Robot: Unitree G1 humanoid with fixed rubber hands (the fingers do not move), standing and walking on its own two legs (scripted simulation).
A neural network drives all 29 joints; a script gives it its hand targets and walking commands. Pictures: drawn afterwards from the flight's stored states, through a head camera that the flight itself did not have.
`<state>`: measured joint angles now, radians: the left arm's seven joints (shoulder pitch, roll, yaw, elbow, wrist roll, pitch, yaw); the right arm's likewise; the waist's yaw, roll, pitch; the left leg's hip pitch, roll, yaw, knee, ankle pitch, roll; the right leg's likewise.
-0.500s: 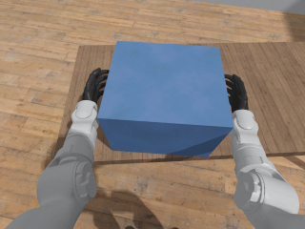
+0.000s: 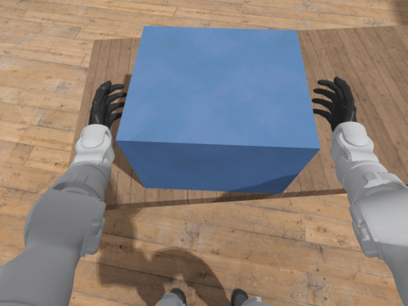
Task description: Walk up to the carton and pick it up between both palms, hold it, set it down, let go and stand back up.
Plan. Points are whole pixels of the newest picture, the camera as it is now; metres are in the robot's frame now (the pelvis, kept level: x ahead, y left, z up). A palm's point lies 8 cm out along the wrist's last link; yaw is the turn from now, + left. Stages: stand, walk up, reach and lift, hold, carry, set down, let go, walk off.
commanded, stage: set down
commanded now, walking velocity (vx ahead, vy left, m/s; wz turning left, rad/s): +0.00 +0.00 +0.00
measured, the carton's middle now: (216, 114) +0.48 +0.01 +0.03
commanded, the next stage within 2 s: none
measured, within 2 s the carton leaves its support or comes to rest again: neither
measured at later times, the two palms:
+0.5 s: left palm (77, 86) +0.46 +0.25 +0.13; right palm (364, 89) +0.45 -0.24 +0.13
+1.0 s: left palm (62, 82) +0.43 +0.25 +0.16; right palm (380, 86) +0.43 -0.24 +0.16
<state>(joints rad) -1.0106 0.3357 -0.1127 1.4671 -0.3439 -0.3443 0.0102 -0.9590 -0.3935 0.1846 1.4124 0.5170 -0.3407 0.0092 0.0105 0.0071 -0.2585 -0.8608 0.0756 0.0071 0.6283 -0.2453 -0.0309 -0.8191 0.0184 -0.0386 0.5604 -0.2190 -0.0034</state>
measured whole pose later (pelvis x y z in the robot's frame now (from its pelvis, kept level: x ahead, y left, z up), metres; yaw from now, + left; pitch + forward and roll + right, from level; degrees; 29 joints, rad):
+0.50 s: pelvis -0.02 -0.01 +0.00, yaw +1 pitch +24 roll -1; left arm -1.18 0.45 -0.20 1.41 -0.45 -0.12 -0.02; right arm -1.06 -0.46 0.22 1.26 0.56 -0.10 0.03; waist -0.02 -0.02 -0.26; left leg -0.81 0.07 0.00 0.59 -0.20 -0.04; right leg -0.79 0.01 -0.04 0.55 -0.19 -0.01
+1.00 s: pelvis -0.01 +0.00 +0.03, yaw +1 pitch +12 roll -1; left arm -0.96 0.46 -0.05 1.00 -0.32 0.15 -0.05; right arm -0.90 -0.49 0.19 1.03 0.58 0.06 0.00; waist -0.01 -0.02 -0.12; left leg -0.47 0.07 0.00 0.43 -0.17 -0.04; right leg -0.42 0.02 -0.03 0.36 -0.14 -0.01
